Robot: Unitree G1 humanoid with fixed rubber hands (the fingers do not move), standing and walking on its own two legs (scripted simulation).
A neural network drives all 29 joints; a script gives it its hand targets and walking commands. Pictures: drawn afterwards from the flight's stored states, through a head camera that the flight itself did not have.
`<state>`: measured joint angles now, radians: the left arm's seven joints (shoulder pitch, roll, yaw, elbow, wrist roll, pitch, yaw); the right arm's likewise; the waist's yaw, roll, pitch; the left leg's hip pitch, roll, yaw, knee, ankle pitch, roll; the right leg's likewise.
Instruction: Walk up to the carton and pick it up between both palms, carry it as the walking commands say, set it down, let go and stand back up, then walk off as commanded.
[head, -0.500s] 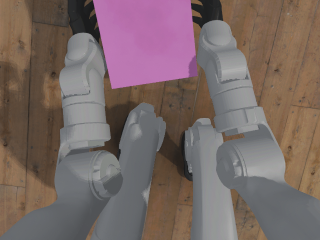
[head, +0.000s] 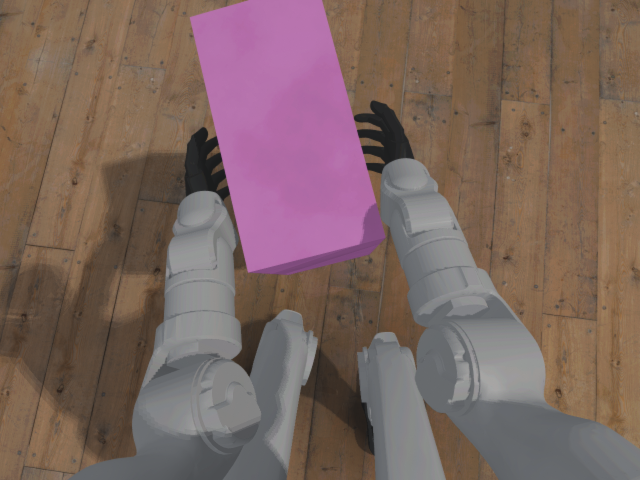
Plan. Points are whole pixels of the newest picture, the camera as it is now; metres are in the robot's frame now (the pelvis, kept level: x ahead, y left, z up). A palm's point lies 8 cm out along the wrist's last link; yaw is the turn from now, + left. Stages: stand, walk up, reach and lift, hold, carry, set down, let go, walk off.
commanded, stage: reach and lift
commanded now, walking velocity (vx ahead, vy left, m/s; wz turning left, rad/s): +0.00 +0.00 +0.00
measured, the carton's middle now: (299, 162) +0.50 +0.10 -0.14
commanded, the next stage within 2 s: none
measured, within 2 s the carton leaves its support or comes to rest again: neither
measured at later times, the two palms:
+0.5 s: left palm (179, 202) +0.39 +0.20 -0.01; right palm (402, 173) +0.46 -0.02 -0.02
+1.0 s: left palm (155, 210) +0.37 +0.19 +0.05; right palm (426, 168) +0.44 -0.03 +0.05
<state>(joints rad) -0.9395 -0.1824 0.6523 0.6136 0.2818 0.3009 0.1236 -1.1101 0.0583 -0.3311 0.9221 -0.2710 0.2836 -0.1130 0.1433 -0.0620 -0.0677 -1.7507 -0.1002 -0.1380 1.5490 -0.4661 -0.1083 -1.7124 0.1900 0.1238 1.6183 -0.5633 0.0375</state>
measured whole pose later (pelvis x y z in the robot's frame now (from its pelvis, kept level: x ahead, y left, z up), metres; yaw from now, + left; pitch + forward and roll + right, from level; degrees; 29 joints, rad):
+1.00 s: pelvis +0.04 -0.01 +0.12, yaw +0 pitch +26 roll +2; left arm -0.61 -0.24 0.57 0.55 0.25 0.25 0.09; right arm -0.73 0.16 -0.27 0.79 -0.29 0.22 -0.13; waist 0.18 -0.08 -0.03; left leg -1.15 -0.07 -0.16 1.06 -0.37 -0.10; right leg -1.13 0.16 0.17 1.15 -0.45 -0.01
